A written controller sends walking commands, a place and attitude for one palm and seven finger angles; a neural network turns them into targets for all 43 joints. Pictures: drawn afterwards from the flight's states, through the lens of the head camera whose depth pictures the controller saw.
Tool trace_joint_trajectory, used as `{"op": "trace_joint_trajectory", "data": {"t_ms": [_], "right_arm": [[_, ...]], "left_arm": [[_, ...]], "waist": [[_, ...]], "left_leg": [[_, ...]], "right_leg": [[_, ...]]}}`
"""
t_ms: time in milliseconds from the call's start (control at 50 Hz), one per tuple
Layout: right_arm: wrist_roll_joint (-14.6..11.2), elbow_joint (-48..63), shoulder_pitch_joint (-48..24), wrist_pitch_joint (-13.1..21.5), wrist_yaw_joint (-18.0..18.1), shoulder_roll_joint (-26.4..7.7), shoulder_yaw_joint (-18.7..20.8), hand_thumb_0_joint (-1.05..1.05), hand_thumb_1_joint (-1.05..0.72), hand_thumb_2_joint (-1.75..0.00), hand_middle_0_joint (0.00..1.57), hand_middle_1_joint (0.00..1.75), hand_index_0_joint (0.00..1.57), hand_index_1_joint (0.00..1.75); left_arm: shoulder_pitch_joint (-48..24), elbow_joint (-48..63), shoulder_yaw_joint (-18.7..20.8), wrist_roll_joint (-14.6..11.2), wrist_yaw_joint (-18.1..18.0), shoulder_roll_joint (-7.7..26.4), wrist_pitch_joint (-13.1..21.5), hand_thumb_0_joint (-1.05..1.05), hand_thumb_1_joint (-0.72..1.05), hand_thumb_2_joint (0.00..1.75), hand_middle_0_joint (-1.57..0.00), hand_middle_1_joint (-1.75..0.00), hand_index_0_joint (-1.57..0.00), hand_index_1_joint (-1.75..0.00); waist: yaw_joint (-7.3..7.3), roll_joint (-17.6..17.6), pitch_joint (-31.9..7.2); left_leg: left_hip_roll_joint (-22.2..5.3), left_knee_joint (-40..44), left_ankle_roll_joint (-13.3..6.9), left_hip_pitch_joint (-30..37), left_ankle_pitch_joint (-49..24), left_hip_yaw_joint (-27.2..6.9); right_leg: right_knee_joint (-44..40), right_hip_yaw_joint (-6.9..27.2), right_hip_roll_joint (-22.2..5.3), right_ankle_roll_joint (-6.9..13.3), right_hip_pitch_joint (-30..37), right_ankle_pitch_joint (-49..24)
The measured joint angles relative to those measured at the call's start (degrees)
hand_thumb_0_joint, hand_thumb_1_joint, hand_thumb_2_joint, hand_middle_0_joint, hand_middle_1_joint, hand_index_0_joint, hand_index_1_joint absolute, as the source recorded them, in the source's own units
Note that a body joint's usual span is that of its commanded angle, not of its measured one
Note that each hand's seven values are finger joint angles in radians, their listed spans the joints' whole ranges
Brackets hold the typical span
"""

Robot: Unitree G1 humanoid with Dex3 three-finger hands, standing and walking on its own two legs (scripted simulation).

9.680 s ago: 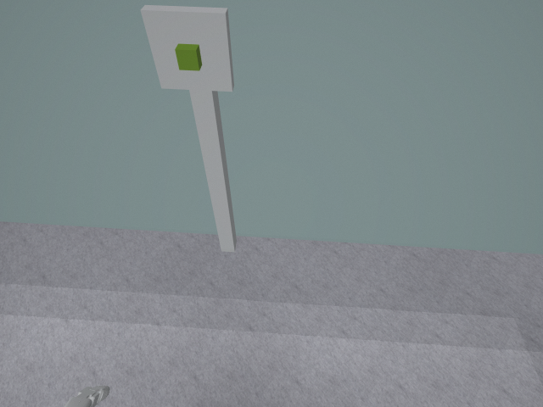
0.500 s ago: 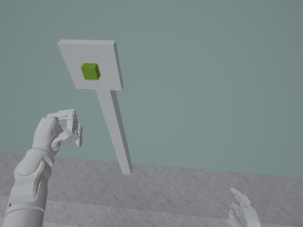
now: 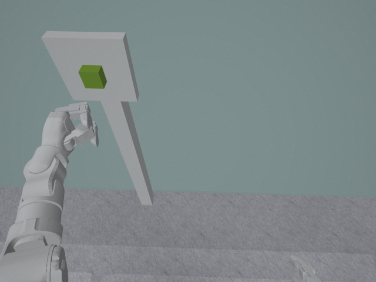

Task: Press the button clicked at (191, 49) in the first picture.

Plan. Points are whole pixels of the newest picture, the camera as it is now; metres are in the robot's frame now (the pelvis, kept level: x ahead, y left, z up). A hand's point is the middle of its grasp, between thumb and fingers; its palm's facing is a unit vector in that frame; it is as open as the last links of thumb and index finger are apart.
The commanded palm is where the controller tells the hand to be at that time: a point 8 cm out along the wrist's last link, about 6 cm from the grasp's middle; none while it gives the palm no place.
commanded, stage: aim a knuckle at the button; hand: left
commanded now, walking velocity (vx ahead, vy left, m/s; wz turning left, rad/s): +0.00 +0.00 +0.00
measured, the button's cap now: (93, 76) +0.55 +0.24 +0.13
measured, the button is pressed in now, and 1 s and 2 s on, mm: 0 0 12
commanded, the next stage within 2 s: press the button with the knuckle in 1.06 s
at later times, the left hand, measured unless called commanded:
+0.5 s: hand (106, 105) +0.48 +0.20 +0.11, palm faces -0.02 -1.00 -0.02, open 3.1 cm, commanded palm +0.44 +0.26 +0.10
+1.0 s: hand (104, 113) +0.45 +0.20 +0.11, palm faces -0.01 -1.00 -0.01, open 3.1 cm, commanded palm +0.43 +0.26 +0.10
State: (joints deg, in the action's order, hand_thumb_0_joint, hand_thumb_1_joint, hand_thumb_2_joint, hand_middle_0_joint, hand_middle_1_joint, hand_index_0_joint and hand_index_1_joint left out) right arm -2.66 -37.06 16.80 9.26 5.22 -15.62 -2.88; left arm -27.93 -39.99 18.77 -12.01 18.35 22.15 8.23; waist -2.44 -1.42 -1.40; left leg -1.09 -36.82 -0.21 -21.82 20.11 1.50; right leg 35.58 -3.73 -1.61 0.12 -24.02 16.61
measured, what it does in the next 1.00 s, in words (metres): stands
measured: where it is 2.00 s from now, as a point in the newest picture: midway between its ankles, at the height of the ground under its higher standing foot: outside the picture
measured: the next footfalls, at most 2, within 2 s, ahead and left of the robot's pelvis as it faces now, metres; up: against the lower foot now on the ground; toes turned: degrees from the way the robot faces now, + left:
none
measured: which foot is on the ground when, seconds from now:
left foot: down 0.00-1.00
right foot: down 0.00-1.00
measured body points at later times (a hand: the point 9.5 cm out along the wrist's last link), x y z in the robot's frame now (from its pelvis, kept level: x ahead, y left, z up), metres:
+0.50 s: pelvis +0.01 +0.01 -0.01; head +0.08 +0.01 +0.44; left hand +0.47 +0.26 +0.11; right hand +0.01 -0.26 -0.12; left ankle -0.02 +0.12 -0.72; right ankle +0.01 -0.12 -0.72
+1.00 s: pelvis +0.00 +0.01 -0.01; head +0.06 +0.01 +0.44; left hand +0.45 +0.26 +0.11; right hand +0.08 -0.26 -0.12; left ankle -0.02 +0.12 -0.72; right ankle +0.01 -0.12 -0.72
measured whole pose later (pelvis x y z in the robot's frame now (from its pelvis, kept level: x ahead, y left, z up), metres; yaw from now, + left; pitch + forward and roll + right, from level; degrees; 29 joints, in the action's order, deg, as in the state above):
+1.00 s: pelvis +0.00 +0.01 -0.01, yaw -1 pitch +10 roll -1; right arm -1.9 -34.9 18.3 0.7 2.5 -15.8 -2.2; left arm -42.7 -59.3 20.5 -8.7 17.2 24.9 16.0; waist -5.0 -1.2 -3.9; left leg -1.7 -41.8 -0.6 -29.9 22.0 1.8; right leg 39.1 -3.2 -1.1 -0.2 -31.7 17.4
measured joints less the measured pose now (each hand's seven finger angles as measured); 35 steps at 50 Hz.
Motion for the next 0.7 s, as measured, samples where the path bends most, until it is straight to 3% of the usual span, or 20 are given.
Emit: {"op": "trace_joint_trajectory", "data": {"t_ms": [240,420,500,700], "right_arm": [[0.6,-1.2,3.5,-3.7,-1.5,-0.6,0.7,0.01,-0.9,-0.9,0.2,0.3,0.21,0.3],[1.4,-1.5,5.7,-6.6,-2.5,-0.6,1.2,0.0,-0.9,-0.9,0.2,0.3,0.21,0.3],[1.5,-0.4,7.2,-8.2,-3.0,-0.7,1.7,0.0,-0.9,-0.9,0.2,0.3,0.21,0.3],[0.9,0.9,6.7,-9.9,-3.0,-0.1,2.0,0.0,-0.9,-0.9,0.2,0.3,0.21,0.3]], "left_arm": [[-11.2,-14.1,0.9,2.5,-1.0,2.2,4.6,0.02,0.9,0.9,-1.3,-1.5,-1.3,-1.5],[-18.0,-22.5,4.1,4.4,-0.8,5.6,8.0,0.02,0.9,0.9,-1.3,-1.5,-1.3,-1.5],[-15.7,-20.2,5.2,4.0,0.0,6.0,8.5,0.02,0.91,0.9,-1.29,-1.5,-1.3,-1.5],[-9.0,-13.2,4.9,2.6,-0.4,3.5,7.4,0.02,0.9,0.9,-1.3,-1.5,-1.3,-1.5]], "waist": [[-2.15,0.1,-0.7],[-4.31,0.4,-1.4],[-4.53,0.0,-2.2],[-3.29,-0.3,-2.4]], "left_leg": [[0.0,-2.6,-0.5,-5.0,1.1,0.4],[-0.6,-4.2,-0.6,-8.7,1.8,1.1],[-1.0,-4.0,-0.6,-9.0,2.0,1.8],[-1.2,-3.4,-0.5,-7.4,2.0,1.6]], "right_leg": [[1.9,0.5,-0.1,-0.5,-4.9,0.5],[3.0,1.2,0.5,-0.5,-8.7,0.6],[2.7,1.9,0.9,-0.5,-9.3,0.4],[1.7,1.7,1.2,-0.4,-7.4,0.3]]}}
